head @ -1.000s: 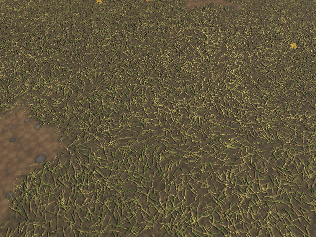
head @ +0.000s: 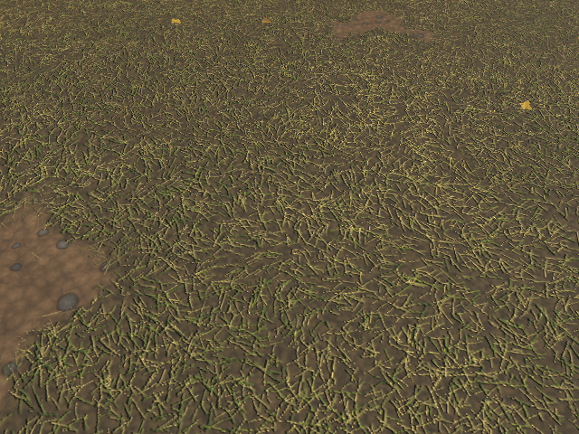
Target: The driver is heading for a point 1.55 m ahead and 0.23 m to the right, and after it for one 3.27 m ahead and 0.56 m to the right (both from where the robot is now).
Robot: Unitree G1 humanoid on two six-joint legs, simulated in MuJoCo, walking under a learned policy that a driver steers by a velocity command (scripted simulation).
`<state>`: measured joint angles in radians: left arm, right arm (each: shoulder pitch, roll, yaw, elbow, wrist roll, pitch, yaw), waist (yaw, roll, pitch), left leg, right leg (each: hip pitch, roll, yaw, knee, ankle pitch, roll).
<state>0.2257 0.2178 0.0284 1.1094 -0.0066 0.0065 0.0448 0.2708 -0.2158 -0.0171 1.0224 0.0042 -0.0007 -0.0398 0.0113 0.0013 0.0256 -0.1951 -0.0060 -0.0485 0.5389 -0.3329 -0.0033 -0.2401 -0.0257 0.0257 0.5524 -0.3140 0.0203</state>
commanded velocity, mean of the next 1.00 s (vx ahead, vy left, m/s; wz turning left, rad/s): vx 0.13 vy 0.00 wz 0.00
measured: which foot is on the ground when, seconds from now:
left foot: down 0.00-0.18, up 0.20-0.48, down 0.50-1.00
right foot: down 0.00-0.52, up 0.54-0.78, down 0.80-1.00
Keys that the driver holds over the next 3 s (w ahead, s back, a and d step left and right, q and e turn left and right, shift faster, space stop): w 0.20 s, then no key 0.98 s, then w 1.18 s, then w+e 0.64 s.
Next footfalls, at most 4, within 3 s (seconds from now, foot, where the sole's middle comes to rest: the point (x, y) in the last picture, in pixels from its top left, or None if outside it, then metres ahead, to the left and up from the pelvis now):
0.50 left None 0.29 0.09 -0.77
0.80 right None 0.23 -0.14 -0.77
1.94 right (353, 360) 0.71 -0.12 -0.77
2.50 left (257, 259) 1.03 0.14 -0.77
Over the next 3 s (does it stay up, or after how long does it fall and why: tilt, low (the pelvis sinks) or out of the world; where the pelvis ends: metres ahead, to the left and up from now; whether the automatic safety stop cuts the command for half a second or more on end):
stays up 1.11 0.01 0.00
